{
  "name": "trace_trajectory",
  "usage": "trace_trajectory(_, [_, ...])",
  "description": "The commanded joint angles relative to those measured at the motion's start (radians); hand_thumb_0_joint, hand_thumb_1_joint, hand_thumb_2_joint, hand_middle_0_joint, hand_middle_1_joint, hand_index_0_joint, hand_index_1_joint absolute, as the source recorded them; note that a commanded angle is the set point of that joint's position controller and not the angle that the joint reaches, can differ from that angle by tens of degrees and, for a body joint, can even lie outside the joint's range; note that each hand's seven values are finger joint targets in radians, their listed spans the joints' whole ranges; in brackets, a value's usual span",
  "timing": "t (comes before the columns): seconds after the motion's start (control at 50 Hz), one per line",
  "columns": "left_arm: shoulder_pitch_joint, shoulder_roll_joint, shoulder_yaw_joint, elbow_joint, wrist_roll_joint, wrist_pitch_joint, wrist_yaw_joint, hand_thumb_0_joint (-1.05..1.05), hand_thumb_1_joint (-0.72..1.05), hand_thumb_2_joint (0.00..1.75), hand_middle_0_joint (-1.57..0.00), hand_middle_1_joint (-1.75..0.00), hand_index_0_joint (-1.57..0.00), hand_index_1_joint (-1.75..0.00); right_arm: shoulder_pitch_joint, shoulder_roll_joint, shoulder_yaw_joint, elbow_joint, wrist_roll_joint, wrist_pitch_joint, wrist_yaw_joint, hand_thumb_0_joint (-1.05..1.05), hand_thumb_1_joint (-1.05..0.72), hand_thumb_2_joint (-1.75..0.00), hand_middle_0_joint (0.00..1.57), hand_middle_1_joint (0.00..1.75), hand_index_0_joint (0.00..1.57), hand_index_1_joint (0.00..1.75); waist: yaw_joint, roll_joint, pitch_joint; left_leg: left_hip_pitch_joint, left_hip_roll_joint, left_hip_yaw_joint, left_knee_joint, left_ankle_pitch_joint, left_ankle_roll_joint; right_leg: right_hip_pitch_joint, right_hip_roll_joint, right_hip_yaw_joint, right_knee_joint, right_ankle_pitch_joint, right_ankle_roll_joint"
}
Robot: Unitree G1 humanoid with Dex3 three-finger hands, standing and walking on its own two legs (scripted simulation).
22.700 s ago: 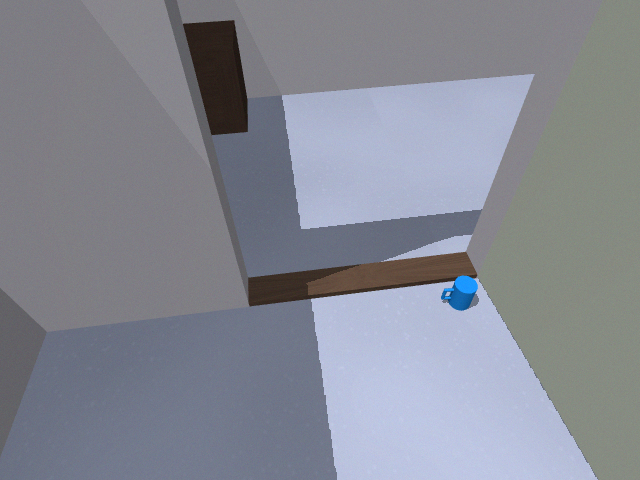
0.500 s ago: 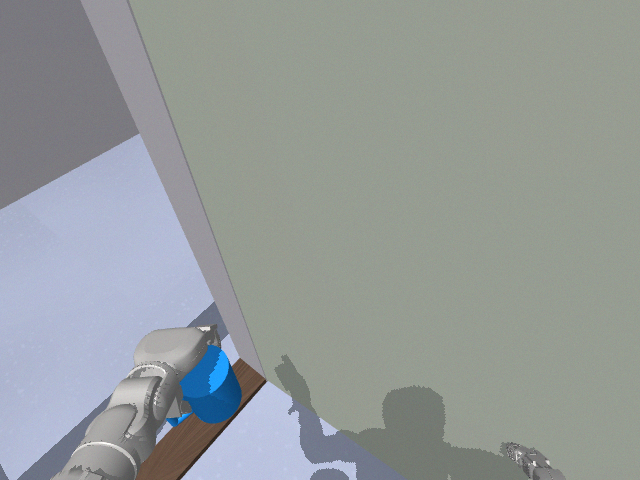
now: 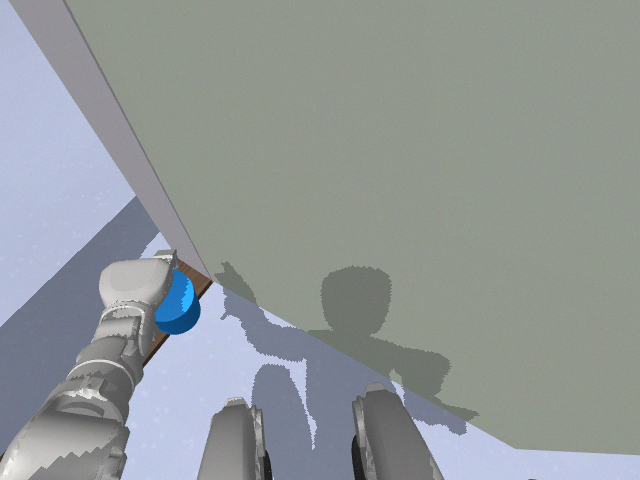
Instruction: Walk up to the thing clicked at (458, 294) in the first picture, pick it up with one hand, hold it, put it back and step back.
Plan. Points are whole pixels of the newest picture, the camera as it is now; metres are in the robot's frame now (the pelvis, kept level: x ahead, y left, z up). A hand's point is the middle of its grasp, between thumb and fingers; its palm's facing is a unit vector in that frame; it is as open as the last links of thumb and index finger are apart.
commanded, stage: crouch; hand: left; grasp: from above
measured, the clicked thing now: (162, 311) +0.40 +0.22 -0.18
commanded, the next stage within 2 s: lower in 1.24 s
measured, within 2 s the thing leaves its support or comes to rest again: rests again in 1.90 s
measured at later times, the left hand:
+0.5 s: hand (180, 329) +0.41 +0.23 -0.32, palm faces -0.46 +0.00 -0.89, open 10.5 cm
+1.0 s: hand (190, 334) +0.42 +0.23 -0.40, palm faces -0.48 -0.01 -0.88, open 10.4 cm
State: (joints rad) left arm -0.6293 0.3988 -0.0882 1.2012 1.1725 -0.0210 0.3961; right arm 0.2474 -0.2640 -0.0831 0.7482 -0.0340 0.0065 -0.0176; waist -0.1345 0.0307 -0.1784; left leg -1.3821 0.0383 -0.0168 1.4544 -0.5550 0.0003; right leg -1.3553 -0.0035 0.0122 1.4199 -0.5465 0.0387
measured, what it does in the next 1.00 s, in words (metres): lowers itself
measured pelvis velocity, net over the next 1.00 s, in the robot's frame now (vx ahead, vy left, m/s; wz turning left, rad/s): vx -0.03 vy -0.01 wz -0.05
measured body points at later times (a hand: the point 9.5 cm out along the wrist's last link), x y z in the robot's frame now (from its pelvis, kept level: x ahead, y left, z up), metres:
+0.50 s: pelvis -0.02 +0.00 -0.15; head +0.21 +0.03 +0.24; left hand +0.43 +0.23 -0.27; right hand +0.05 -0.28 -0.27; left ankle +0.05 +0.12 -0.58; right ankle +0.06 -0.14 -0.58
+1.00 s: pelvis -0.03 -0.01 -0.22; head +0.21 +0.03 +0.16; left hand +0.44 +0.23 -0.35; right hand +0.00 -0.28 -0.34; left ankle +0.05 +0.12 -0.58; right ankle +0.06 -0.14 -0.58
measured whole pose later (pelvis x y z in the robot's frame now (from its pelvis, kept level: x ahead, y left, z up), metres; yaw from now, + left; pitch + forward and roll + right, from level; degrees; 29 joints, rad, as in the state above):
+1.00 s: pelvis -0.03 -0.01 -0.22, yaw -3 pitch +36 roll -5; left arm -0.87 0.59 0.06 1.36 1.24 -0.13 0.40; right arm 0.17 -0.25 -0.01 0.75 -0.12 -0.06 0.10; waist -0.22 0.01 -0.10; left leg -2.17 0.02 -0.10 2.21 -0.68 -0.02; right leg -2.12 0.01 -0.02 2.16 -0.68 0.04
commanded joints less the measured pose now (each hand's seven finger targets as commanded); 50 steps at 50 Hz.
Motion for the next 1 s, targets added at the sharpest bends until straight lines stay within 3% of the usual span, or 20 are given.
trace_trajectory(0.0, [-0.400,0.242,0.062,-0.171,-0.020,0.013,0.036,0.00,0.40,0.98,-0.76,-1.02,-0.79,-0.99,0.087,-0.168,-0.055,-0.071,-0.014,-0.041,-0.013,0.00,-0.90,-0.90,0.20,0.30,0.20,0.30,0.003,0.111,-0.571,0.257,-0.035,-0.014,-0.077,0.151,0.002,0.084,0.017,-0.057,-0.049,0.161,-0.073])
trace_trajectory(0.06, [-0.344,0.237,0.073,-0.093,-0.019,0.011,0.017,0.00,0.43,0.97,-0.77,-1.02,-0.81,-0.98,0.092,-0.167,-0.049,-0.063,-0.020,-0.048,-0.007,0.00,-0.90,-0.90,0.20,0.30,0.20,0.30,-0.004,0.084,-0.557,0.176,-0.035,-0.029,-0.008,0.112,0.006,-0.009,0.013,-0.066,0.022,0.121,-0.074])
trace_trajectory(0.1, [-0.402,0.294,0.103,-0.144,-0.014,-0.007,0.011,0.00,0.44,0.96,-0.78,-1.01,-0.82,-0.97,0.099,-0.177,-0.051,-0.064,-0.021,-0.051,-0.004,0.00,-0.90,-0.90,0.20,0.30,0.20,0.30,0.001,0.114,-0.627,0.160,-0.038,-0.027,0.033,0.103,0.007,-0.034,0.014,-0.068,0.063,0.107,-0.076])
trace_trajectory(0.14, [-0.416,0.271,0.092,-0.154,-0.020,-0.025,0.005,0.00,0.49,0.98,-0.82,-1.03,-0.86,-0.99,0.100,-0.164,-0.046,-0.067,-0.026,-0.057,0.003,0.00,-0.90,-0.90,0.20,0.30,0.20,0.30,-0.019,0.090,-0.624,0.095,-0.042,-0.025,0.080,0.062,0.014,-0.064,0.014,-0.073,0.092,0.078,-0.075])
trace_trajectory(0.16, [-0.433,0.285,0.099,-0.148,-0.012,-0.034,0.006,0.00,0.49,1.00,-0.82,-1.02,-0.86,-0.98,0.106,-0.174,-0.046,-0.060,-0.027,-0.060,0.004,0.00,-0.90,-0.90,0.20,0.30,0.20,0.30,-0.032,0.086,-0.621,0.071,-0.043,-0.031,0.097,0.035,0.014,-0.097,0.013,-0.075,0.105,0.060,-0.073])
trace_trajectory(0.22, [-0.475,0.337,0.123,-0.168,-0.001,-0.064,0.023,0.00,0.48,0.99,-0.82,-0.99,-0.86,-0.96,0.104,-0.173,-0.036,-0.058,-0.033,-0.068,0.011,0.00,-0.90,-0.90,0.20,0.30,0.20,0.30,-0.030,0.111,-0.649,0.030,-0.047,-0.032,0.138,-0.006,0.015,-0.147,0.014,-0.076,0.147,0.018,-0.073])
trace_trajectory(0.28, [-0.519,0.333,0.128,-0.194,0.016,-0.084,0.039,0.00,0.50,0.98,-0.83,-0.99,-0.87,-0.95,0.118,-0.187,-0.029,-0.041,-0.045,-0.082,0.025,0.00,-0.90,-0.90,0.20,0.30,0.20,0.30,-0.049,0.170,-0.706,0.057,-0.042,-0.046,0.197,0.075,0.008,-0.232,0.007,-0.086,0.216,0.077,-0.075])
trace_trajectory(0.3, [-0.496,0.349,0.139,-0.172,0.022,-0.088,0.048,0.00,0.51,0.98,-0.85,-0.98,-0.88,-0.94,0.117,-0.187,-0.028,-0.039,-0.048,-0.086,0.030,0.00,-0.91,-0.90,0.20,0.30,0.20,0.30,-0.039,0.177,-0.714,0.070,-0.041,-0.043,0.220,0.107,0.008,-0.241,0.006,-0.086,0.232,0.099,-0.074])
trace_trajectory(0.36, [-0.516,0.338,0.133,-0.174,0.036,-0.095,0.062,0.00,0.50,1.01,-0.85,-0.97,-0.88,-0.95,0.133,-0.191,-0.025,-0.028,-0.057,-0.090,0.047,0.00,-0.91,-0.90,0.20,0.30,0.20,0.30,-0.053,0.206,-0.742,0.078,-0.039,-0.036,0.278,0.188,0.008,-0.274,0.006,-0.089,0.271,0.156,-0.072])
trace_trajectory(0.4, [-0.525,0.328,0.131,-0.160,0.039,-0.092,0.073,0.00,0.50,1.01,-0.86,-0.97,-0.88,-0.95,0.134,-0.195,-0.024,-0.025,-0.067,-0.096,0.055,0.00,-0.91,-0.90,0.20,0.30,0.20,0.30,-0.052,0.242,-0.733,0.085,-0.034,-0.049,0.289,0.205,-0.003,-0.316,0.002,-0.098,0.311,0.157,-0.076])
trace_trajectory(0.44, [-0.549,0.378,0.152,-0.142,0.049,-0.086,0.086,0.00,0.48,1.02,-0.86,-0.95,-0.88,-0.93,0.129,-0.196,-0.022,-0.023,-0.067,-0.091,0.060,0.00,-0.91,-0.90,0.20,0.30,0.20,0.30,-0.044,0.233,-0.737,0.040,-0.037,-0.026,0.325,0.193,0.008,-0.309,0.014,-0.095,0.316,0.166,-0.075])
trace_trajectory(0.48, [-0.549,0.340,0.135,-0.106,0.040,-0.076,0.090,0.00,0.51,0.99,-0.88,-0.94,-0.90,-0.92,0.127,-0.185,-0.014,-0.027,-0.073,-0.091,0.068,0.00,-0.91,-0.90,0.20,0.30,0.20,0.30,-0.059,0.207,-0.711,-0.024,-0.039,-0.012,0.360,0.181,0.016,-0.297,0.017,-0.093,0.322,0.180,-0.070])
trace_trajectory(0.58, [-0.504,0.354,0.148,-0.025,0.033,-0.053,0.076,0.00,0.56,1.02,-0.90,-0.96,-0.92,-0.94,0.121,-0.188,-0.018,-0.029,-0.076,-0.091,0.082,0.00,-0.91,-0.90,0.20,0.30,0.20,0.30,-0.050,0.189,-0.674,-0.085,-0.035,-0.012,0.399,0.157,0.018,-0.327,0.020,-0.100,0.367,0.163,-0.069])
trace_trajectory(0.6, [-0.518,0.344,0.140,-0.033,0.032,-0.055,0.067,0.00,0.55,1.01,-0.90,-0.97,-0.92,-0.95,0.122,-0.189,-0.015,-0.030,-0.077,-0.091,0.086,0.00,-0.91,-0.91,0.20,0.30,0.20,0.30,-0.062,0.214,-0.648,-0.105,-0.036,-0.009,0.408,0.156,0.015,-0.336,0.016,-0.100,0.381,0.163,-0.070])
trace_trajectory(0.66, [-0.530,0.385,0.155,-0.043,0.027,-0.063,0.049,0.00,0.55,0.97,-0.89,-0.94,-0.92,-0.91,0.113,-0.197,-0.020,-0.038,-0.074,-0.082,0.092,0.00,-0.91,-0.90,0.20,0.30,0.20,0.30,-0.051,0.196,-0.695,-0.134,-0.035,-0.010,0.437,0.154,0.020,-0.319,0.028,-0.105,0.411,0.170,-0.070])
trace_trajectory(0.72, [-0.567,0.379,0.149,-0.057,0.022,-0.078,0.038,0.00,0.57,0.98,-0.90,-0.96,-0.93,-0.93,0.119,-0.197,-0.014,-0.039,-0.074,-0.080,0.097,0.00,-0.91,-0.90,0.20,0.30,0.20,0.30,-0.071,0.204,-0.681,-0.172,-0.037,-0.010,0.463,0.146,0.019,-0.339,0.027,-0.108,0.438,0.168,-0.068])
trace_trajectory(0.76, [-0.553,0.420,0.170,-0.033,0.029,-0.084,0.040,0.00,0.57,0.97,-0.91,-0.94,-0.94,-0.91,0.121,-0.201,-0.014,-0.037,-0.073,-0.078,0.098,0.00,-0.91,-0.90,0.20,0.30,0.20,0.30,-0.066,0.184,-0.665,-0.209,-0.037,-0.008,0.482,0.129,0.023,-0.345,0.029,-0.108,0.447,0.157,-0.066])
trace_trajectory(0.9, [-0.617,0.460,0.190,-0.030,0.048,-0.113,0.063,0.00,0.53,0.91,-0.88,-0.91,-0.91,-0.88,0.116,-0.216,-0.007,-0.020,-0.080,-0.082,0.102,0.00,-0.91,-0.90,0.20,0.30,0.20,0.30,-0.069,0.235,-0.647,-0.213,-0.035,-0.012,0.512,0.056,0.016,-0.459,0.030,-0.120,0.503,0.081,-0.077])
trace_trajectory(0.92, [-0.620,0.436,0.174,-0.037,0.047,-0.115,0.065,0.00,0.53,0.91,-0.88,-0.89,-0.91,-0.87,0.115,-0.205,-0.002,-0.021,-0.083,-0.081,0.102,0.00,-0.91,-0.90,0.20,0.30,0.20,0.30,-0.079,0.239,-0.662,-0.224,-0.038,-0.005,0.527,0.058,0.017,-0.443,0.033,-0.117,0.503,0.088,-0.075])
trace_trajectory(0.98, [-0.634,0.471,0.187,-0.018,0.051,-0.119,0.078,0.00,0.50,0.90,-0.86,-0.89,-0.89,-0.87,0.116,-0.212,0.005,-0.014,-0.085,-0.084,0.105,0.00,-0.91,-0.90,0.20,0.30,0.20,0.30,-0.079,0.224,-0.653,-0.271,-0.039,0.000,0.548,0.037,0.023,-0.449,0.034,-0.117,0.514,0.072,-0.072])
